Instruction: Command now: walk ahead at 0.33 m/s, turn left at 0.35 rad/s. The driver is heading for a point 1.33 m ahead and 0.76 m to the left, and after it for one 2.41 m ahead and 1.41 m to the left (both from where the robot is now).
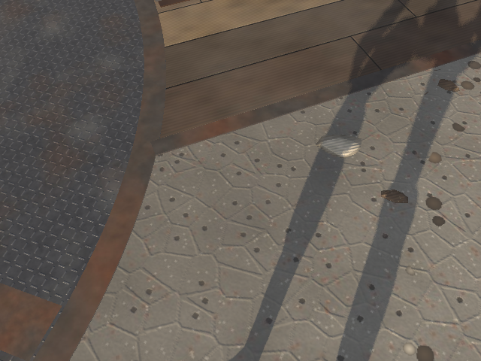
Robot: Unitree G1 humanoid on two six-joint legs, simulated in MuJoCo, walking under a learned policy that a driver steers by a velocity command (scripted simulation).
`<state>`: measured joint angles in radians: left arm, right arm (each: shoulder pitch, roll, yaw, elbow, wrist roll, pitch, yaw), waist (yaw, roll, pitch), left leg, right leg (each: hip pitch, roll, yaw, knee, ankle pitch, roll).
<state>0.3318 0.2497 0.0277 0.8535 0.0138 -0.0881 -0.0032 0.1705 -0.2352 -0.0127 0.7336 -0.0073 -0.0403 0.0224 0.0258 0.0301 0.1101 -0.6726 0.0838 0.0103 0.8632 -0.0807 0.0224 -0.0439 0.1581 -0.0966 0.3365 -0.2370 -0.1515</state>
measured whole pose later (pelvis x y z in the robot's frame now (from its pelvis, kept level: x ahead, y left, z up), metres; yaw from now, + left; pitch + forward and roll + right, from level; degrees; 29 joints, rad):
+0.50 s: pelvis +0.20 +0.01 +0.00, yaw +24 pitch +2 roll -2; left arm 0.08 0.28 0.01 0.67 0.02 0.04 0.04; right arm 0.29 -0.32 -0.10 0.72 -0.01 0.06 0.00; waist -0.08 -0.01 0.07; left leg -0.33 -0.22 -0.25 0.42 -0.06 0.10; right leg -0.54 0.01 0.17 0.89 -0.31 0.06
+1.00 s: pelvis +0.27 -0.05 +0.01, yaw +49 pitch +0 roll +2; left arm 0.23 0.27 0.02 0.68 0.03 0.01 0.03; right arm 0.19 -0.35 -0.08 0.70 -0.01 0.09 0.05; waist 0.02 0.05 0.06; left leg -0.44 -0.05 -0.10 1.04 -0.43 -0.07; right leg -0.22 -0.03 -0.08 0.43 -0.22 -0.05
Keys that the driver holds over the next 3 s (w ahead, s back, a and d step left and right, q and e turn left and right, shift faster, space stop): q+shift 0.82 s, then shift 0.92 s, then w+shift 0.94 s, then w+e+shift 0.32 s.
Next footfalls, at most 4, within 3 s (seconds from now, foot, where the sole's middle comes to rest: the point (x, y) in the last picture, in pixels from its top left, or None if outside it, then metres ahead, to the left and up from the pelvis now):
0.12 left None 0.29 0.07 -0.78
0.68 right None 0.37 -0.08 -0.78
1.18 left None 0.19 0.03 -0.78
1.48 right None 0.36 -0.11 -0.78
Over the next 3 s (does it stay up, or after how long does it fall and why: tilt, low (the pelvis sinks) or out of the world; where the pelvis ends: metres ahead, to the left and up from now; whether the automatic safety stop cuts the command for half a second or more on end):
stays up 0.72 0.57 -0.03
